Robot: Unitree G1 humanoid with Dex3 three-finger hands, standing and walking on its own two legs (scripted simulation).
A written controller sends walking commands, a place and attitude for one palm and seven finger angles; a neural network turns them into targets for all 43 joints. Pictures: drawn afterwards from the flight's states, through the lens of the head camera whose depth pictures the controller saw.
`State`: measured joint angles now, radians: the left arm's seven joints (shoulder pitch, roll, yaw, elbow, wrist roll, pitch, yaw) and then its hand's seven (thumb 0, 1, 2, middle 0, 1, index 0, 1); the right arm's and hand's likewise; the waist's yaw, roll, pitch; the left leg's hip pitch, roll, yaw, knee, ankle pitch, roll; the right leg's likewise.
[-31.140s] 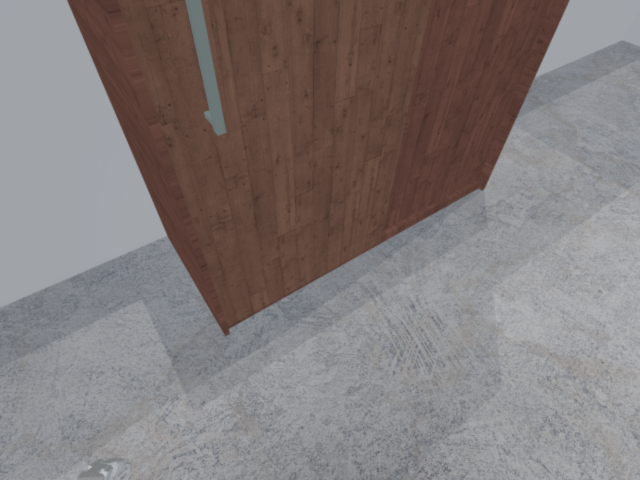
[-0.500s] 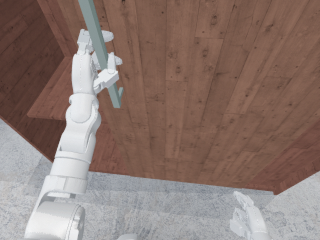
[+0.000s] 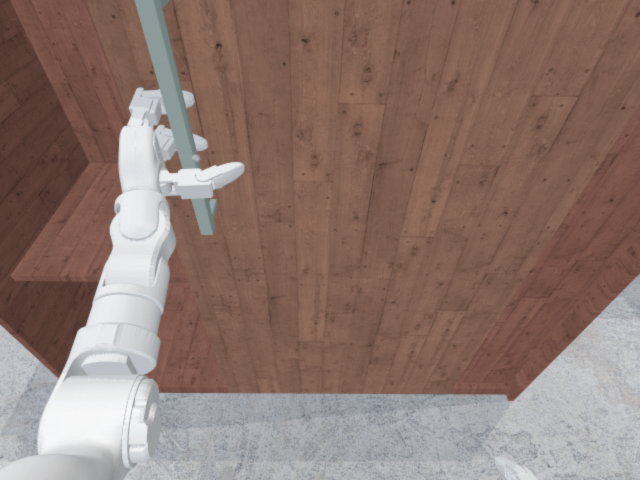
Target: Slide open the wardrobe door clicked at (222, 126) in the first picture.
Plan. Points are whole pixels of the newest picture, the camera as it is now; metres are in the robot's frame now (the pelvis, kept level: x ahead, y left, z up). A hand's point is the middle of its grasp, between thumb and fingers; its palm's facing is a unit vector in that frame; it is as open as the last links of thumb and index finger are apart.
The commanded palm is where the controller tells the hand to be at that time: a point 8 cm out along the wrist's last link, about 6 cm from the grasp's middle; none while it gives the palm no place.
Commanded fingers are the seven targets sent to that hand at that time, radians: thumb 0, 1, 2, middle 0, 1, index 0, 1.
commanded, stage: loosen the grip on the handle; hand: left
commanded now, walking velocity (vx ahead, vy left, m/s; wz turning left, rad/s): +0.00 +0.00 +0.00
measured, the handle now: (188, 132) +0.49 +0.18 +0.21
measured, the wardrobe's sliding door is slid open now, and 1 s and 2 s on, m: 0.45 0.45 0.45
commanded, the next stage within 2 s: slip the hand off the handle in 0.28 s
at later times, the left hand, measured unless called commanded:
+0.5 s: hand (195, 159) +0.44 +0.16 +0.20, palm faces +0.15 -0.98 -0.09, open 14.7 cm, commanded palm +0.41 +0.22 +0.19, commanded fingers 0.00 -0.55 0.20 -0.25 -1.15 -0.25 -1.15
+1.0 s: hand (123, 164) +0.43 +0.24 +0.20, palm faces +0.20 -0.98 -0.08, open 14.7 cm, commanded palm +0.39 +0.28 +0.19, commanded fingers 0.00 -0.55 0.20 -0.25 -1.15 -0.25 -1.15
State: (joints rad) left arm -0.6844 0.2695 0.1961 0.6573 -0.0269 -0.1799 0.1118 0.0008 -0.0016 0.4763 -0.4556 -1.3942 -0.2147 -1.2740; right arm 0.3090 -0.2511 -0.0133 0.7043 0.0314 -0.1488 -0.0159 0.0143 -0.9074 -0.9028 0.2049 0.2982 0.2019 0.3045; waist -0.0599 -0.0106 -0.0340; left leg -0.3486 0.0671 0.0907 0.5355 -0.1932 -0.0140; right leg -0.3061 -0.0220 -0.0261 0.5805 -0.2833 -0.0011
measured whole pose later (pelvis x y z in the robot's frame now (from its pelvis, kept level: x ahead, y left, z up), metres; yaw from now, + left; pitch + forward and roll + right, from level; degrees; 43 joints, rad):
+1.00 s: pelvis +0.03 +0.01 +0.00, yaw +1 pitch +3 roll -1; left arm -0.56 0.40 0.32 0.56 -0.14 -0.20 -0.12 -0.01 -0.56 0.20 -0.25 -1.15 -0.25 -1.15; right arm 0.28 -0.25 0.02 0.69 0.04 -0.09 -0.07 0.01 -0.91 -0.90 0.21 0.30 0.20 0.30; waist -0.01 0.01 -0.04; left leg -0.37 0.05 0.05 0.58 -0.25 -0.01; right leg -0.29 -0.02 -0.04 0.56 -0.31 0.01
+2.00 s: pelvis +0.01 +0.00 +0.01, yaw +2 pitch -5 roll -1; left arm -0.07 0.38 0.31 -0.03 -0.34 0.21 -0.32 -0.01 -0.56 0.20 -0.25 -1.15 -0.25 -1.15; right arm 0.22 -0.26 0.08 0.66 0.07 -0.23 -0.12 0.02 -0.91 -0.90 0.21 0.30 0.20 0.30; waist 0.05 0.06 -0.04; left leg -0.23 0.05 0.02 0.50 -0.19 -0.01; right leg -0.14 -0.02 -0.07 0.49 -0.27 0.00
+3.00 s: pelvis +0.05 +0.02 +0.01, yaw +1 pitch -5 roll +0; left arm 0.43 0.34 0.34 -0.36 -0.07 -0.07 0.09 0.01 0.61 0.77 -0.22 -0.46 -0.22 -0.46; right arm 0.19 -0.23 0.02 0.65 -0.02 -0.12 -0.08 0.02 -0.91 -0.90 0.21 0.30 0.20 0.30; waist 0.08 0.04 0.02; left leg -0.11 0.03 0.06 0.41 -0.21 0.00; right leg -0.02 -0.04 -0.03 0.36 -0.26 0.03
